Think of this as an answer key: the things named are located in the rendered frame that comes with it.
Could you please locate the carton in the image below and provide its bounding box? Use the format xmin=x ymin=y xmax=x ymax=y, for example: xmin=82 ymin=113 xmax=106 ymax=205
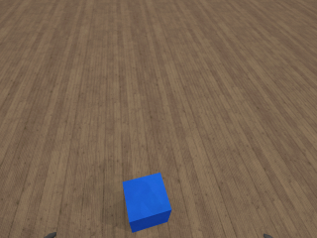
xmin=122 ymin=173 xmax=172 ymax=233

